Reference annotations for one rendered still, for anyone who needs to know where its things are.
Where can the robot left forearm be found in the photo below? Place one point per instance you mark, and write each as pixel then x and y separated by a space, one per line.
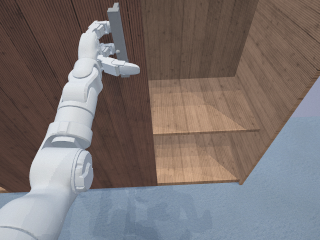
pixel 76 110

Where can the left robot hand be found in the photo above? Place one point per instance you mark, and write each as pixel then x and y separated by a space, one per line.
pixel 90 47

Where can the left robot upper arm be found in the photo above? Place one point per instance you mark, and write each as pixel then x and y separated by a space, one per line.
pixel 58 176

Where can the handle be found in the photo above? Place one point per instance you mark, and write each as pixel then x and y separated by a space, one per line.
pixel 116 27

